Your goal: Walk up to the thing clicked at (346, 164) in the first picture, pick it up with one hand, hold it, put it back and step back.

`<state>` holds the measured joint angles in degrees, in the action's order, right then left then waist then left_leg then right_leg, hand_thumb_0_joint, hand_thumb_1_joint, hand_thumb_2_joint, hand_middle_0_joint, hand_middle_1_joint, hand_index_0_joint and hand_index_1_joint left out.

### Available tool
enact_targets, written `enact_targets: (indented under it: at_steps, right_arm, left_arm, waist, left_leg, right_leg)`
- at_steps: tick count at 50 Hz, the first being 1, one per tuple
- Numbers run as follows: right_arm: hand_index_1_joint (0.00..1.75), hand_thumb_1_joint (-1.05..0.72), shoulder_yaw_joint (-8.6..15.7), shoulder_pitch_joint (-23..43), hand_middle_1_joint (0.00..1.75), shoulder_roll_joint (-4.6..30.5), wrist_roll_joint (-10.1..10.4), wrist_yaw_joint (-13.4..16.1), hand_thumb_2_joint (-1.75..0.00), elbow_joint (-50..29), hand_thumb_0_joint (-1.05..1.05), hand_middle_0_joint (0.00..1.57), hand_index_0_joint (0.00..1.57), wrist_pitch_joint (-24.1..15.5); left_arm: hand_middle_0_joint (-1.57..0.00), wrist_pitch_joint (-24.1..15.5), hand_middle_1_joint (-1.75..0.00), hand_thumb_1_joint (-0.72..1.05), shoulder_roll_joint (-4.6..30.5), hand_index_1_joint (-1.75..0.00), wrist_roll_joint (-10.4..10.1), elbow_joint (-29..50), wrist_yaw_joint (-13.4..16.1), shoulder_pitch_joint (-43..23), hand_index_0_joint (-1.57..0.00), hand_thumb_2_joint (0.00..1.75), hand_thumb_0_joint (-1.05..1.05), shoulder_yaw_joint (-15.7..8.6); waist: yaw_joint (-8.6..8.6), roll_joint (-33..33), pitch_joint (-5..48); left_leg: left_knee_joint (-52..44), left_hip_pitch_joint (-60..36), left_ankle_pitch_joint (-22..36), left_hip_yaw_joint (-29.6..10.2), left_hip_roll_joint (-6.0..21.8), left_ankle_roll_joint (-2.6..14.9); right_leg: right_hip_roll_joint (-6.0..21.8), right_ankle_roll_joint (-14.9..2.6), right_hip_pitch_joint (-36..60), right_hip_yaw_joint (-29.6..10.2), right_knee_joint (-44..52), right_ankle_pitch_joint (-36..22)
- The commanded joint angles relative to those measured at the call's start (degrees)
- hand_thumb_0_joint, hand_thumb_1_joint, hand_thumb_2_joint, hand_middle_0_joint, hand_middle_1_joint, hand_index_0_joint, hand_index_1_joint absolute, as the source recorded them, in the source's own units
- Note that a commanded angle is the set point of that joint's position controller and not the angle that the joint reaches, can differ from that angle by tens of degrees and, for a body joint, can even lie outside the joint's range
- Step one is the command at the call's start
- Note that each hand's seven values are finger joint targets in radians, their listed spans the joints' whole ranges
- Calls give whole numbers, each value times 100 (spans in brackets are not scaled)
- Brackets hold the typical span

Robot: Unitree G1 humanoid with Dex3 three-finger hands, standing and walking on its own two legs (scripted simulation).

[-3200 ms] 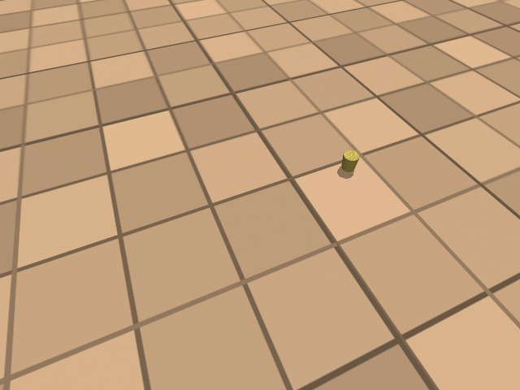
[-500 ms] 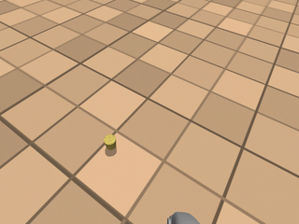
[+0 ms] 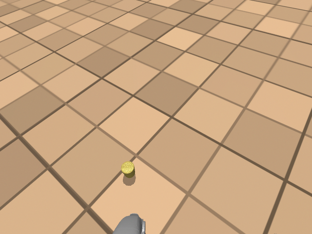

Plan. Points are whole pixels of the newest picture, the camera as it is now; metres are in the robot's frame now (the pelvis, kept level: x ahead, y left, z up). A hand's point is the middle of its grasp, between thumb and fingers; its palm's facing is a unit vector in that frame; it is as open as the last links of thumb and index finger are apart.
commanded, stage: walk up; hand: left
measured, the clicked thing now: (128, 170) +0.57 +0.27 -0.72
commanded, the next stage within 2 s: stand in 1.54 s
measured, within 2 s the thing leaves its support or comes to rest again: neither
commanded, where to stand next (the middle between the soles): +0.18 +0.03 m, yaw +0 degrees
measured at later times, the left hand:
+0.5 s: hand (71, 220) +0.17 +0.29 -0.16, palm faces -0.04 -0.91 -0.41, open 7.4 cm
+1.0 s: hand (82, 199) +0.23 +0.27 -0.14, palm faces -0.01 -0.95 -0.33, open 7.4 cm
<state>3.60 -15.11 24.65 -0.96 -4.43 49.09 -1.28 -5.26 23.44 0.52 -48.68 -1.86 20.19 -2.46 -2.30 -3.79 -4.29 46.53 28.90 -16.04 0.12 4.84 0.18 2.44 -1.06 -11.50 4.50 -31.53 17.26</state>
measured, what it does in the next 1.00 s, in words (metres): walks ahead: left foot, then right foot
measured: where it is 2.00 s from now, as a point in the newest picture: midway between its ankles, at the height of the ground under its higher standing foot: outside the picture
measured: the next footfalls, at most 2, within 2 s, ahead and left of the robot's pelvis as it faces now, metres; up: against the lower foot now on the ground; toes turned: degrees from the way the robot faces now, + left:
left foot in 0.10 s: +0.17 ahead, +0.16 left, +0.00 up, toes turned +2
right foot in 0.42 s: +0.19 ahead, -0.10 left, +0.00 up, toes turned -3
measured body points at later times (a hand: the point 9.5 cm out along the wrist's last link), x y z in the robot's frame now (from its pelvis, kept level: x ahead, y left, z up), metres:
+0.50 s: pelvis +0.10 +0.02 -0.02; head +0.13 +0.01 +0.43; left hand +0.17 +0.34 -0.13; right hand +0.18 -0.29 -0.15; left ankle +0.13 +0.16 -0.73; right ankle +0.15 -0.10 -0.73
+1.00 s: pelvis +0.11 +0.02 +0.01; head +0.12 +0.02 +0.46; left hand +0.23 +0.32 -0.11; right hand +0.19 -0.29 -0.12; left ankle +0.13 +0.16 -0.73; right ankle +0.15 -0.10 -0.73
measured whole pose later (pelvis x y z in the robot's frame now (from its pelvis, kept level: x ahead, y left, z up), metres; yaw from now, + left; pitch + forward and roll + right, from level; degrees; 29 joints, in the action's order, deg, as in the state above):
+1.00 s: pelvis +0.11 +0.02 +0.01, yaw +0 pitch -2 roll +0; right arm -0.5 -4.1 21.6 0.1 -0.6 66.7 -1.2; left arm -0.2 19.8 -0.5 -65.4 -1.1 1.0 -0.2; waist 0.4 -0.2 -3.5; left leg 22.5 9.4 -10.8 1.4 2.2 -1.5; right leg 1.9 0.4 -11.3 2.6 -22.9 9.3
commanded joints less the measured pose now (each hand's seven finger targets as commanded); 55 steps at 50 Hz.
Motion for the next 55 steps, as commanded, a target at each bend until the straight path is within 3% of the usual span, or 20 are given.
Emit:
enact_targets:
  at_steps: [1, 4, 5, 6, 7, 8, 9, 12, 17, 19, 20, 21, 22, 23, 26, 28, 32, 36, 42, 55]
  right_arm:
    - [30, -90, 305, 143, 30, 908, 0, 24, -90, -404, 0, 20, 20, -151]
    - [30, -90, 359, -451, 30, 1008, 2, 145, -90, -142, 0, 20, 20, -232]
    - [30, -90, 449, -864, 30, 1281, -27, 210, -90, -45, 0, 20, 20, -271]
    - [30, -90, 539, -951, 30, 1764, -68, 264, -90, -161, 0, 20, 20, -310]
    - [30, -90, 595, -895, 30, 2040, 92, 267, -90, -258, 0, 20, 20, -290]
    - [30, -90, 589, -661, 30, 1864, 142, 285, -90, -271, 0, 20, 20, -269]
    - [30, -90, 483, -477, 30, 1625, 129, 318, -90, -356, 0, 20, 20, -281]
    - [30, -90, 365, -22, 30, 1438, 88, 390, -90, -387, 0, 20, 20, -292]
    - [30, -90, 183, 304, 30, 1258, 80, 439, -90, -406, 0, 20, 20, -221]
    - [30, -90, 86, 522, 30, 1090, 158, 439, -90, -417, 0, 20, 20, -139]
    - [30, -90, -1, 525, 30, 875, 198, 440, -90, -399, 0, 20, 20, -102]
    - [30, -90, -77, 340, 30, 577, 236, 440, -90, -354, 0, 20, 20, -69]
    - [30, -90, -50, 361, 30, 670, 245, 490, -90, -223, 0, 20, 20, -10]
    - [30, -90, 24, 292, 30, 874, 210, 525, -90, 37, 0, 20, 20, 22]
    - [30, -90, 4, 257, 30, 961, 225, 491, -90, 408, 0, 20, 20, -58]
    - [30, -90, -29, 674, 30, 1145, 192, 452, -90, 455, 0, 20, 20, -111]
    - [30, -90, -150, 775, 30, 940, 173, 449, -90, 829, 0, 20, 20, -98]
    - [30, -90, -211, 1119, 30, 908, 148, 431, -90, 1051, 0, 20, 20, -102]
    - [30, -90, -245, 1258, 30, 884, 120, 439, -90, 1348, 0, 20, 20, -129]
    - [30, -90, -209, 1413, 30, 872, 92, 435, -90, 1550, 0, 20, 20, -84]
  left_arm:
    - [-20, -111, -30, 90, 1693, -30, 20, 445, 159, -153, -20, 90, 0, -434]
    - [-20, -5, -30, 90, 1423, -30, 13, 455, 178, -273, -20, 90, 0, -274]
    - [-20, 19, -30, 90, 1133, -30, -9, 448, 173, -32, -20, 90, 0, -159]
    - [-20, 31, -30, 90, 680, -30, -68, 515, 164, 212, -20, 90, 0, -45]
    - [-20, 111, -30, 90, 1215, -30, -40, 352, 269, 198, -20, 90, 0, -188]
    - [-20, 146, -30, 90, 1443, -30, -29, 241, 297, 66, -20, 90, 0, -212]
    - [-20, 147, -30, 90, 1430, -30, -67, 188, 291, 30, -20, 90, 0, -232]
    - [-20, 183, -30, 90, 1266, -30, -61, -97, 222, 346, -20, 90, 0, -242]
    - [-20, 231, -30, 90, 914, -30, -49, -220, 249, 135, -20, 90, 0, -241]
    - [-20, 214, -30, 90, 1009, -30, -11, -345, 283, 137, -20, 90, 0, -287]
    - [-20, 182, -30, 90, 1129, -30, 22, -325, 304, 14, -20, 90, 0, -301]
    - [-20, 129, -30, 90, 1407, -30, 76, -265, 323, -251, -20, 90, 0, -346]
    - [-20, 138, -30, 90, 1671, -30, -3, -158, 301, -729, -20, 90, 0, -329]
    - [-20, 156, -30, 90, 1625, -30, -18, -126, 284, -1146, -20, 90, 0, -275]
    - [-20, 239, -30, 90, 1238, -30, -39, -279, 283, -1399, -20, 90, 0, -126]
    - [-20, 285, -30, 90, 1119, -30, -53, -454, 251, -1282, -20, 90, 0, -103]
    - [-20, 277, -30, 90, 1109, -30, -79, -681, 241, -1664, -20, 90, 0, -81]
    - [-20, 312, -30, 90, 999, -30, -99, -922, 225, -1838, -20, 90, 0, -26]
    - [-20, 337, -30, 90, 926, -30, -102, -1192, 189, -2124, -20, 90, 0, -20]
    - [-20, 356, -30, 90, 862, -30, -45, -1499, 146, -2178, -20, 90, 0, -18]
  waist:
    - [76, 1210, -68]
    - [506, 625, 376]
    - [661, -334, 672]
    - [558, -1530, 673]
    - [603, -965, 626]
    - [494, -301, 364]
    - [411, -143, 255]
    - [176, -573, 284]
    - [113, -626, 625]
    - [-23, -367, 769]
    - [-73, -15, 798]
    - [111, 889, 808]
    - [224, 1235, 725]
    - [326, 1165, 511]
    - [428, 1059, 500]
    - [164, 801, 614]
    - [248, 665, 720]
    - [170, 494, 551]
    - [167, 402, 775]
    - [219, 346, 650]
  left_leg:
    - [-622, -789, 326, 281, -34, 29]
    - [-1355, -2202, 433, 425, -339, 177]
    - [-1966, -2708, -214, -259, 24, 377]
    - [-2581, -3062, -39, -2476, 1363, 842]
    - [-2989, -2673, -336, -3511, 2078, 1548]
    - [-2914, -2280, -189, -3119, 1959, 1636]
    - [-2791, -2126, 355, -2488, 1663, 1479]
    - [-2410, -1534, 1167, -1142, 1148, 1257]
    - [-1631, -1113, 2780, -579, 1053, 1151]
    - [-1127, -714, 2016, -417, 803, 836]
    - [-875, -572, 1405, -341, 657, 568]
    - [-290, -283, 572, -89, 239, 262]
    - [-28, -741, -902, 89, -264, 119]
    - [24, -1259, -1225, 27, -166, 130]
    - [-1322, -1608, 423, -270, 129, 241]
    - [-1629, -1179, 434, -777, 443, 428]
    - [-1841, -1463, 604, -375, 150, 220]
    - [-2282, -1500, 528, -488, 235, 225]
    - [-2646, -1728, 1036, -412, 292, 153]
    - [-3053, -1985, 545, -383, 300, 87]
  right_leg:
    - [1224, -1065, -878, -974, 1186, 20]
    - [963, -713, -1264, -569, -268, -912]
    - [571, -499, -1443, -223, -1620, -874]
    - [-182, -66, -2450, -72, -2887, 882]
    - [-190, -140, -2615, -425, -3401, 1621]
    - [-11, -152, -2576, -736, -3703, 1473]
    - [59, -170, -2446, -851, -3548, 1285]
    - [294, -123, -1792, -591, -2578, 809]
    - [6, -36, -647, -212, -1118, 85]
    - [-130, -108, 120, -202, -286, -697]
    - [71, -223, 264, -523, 108, -999]
    - [964, -475, 240, -1824, 563, -1251]
    - [1780, -1142, -604, -2734, 881, -1363]
    - [1756, -1290, -1104, -2601, 686, -1420]
    - [872, -454, -1087, -1344, 220, -1267]
    - [391, -196, -501, -944, 126, -690]
    - [658, -273, -240, -1125, 427, -969]
    - [542, -160, -146, -983, 773, -658]
    - [547, -69, 379, -861, 1014, -1229]
    - [581, -3, 356, -847, 1612, -819]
